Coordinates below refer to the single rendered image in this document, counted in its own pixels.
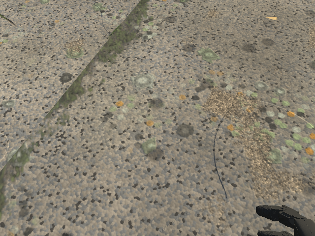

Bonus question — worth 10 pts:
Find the right robot hand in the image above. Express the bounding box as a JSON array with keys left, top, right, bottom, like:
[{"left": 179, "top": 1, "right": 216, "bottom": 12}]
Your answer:
[{"left": 256, "top": 205, "right": 315, "bottom": 236}]

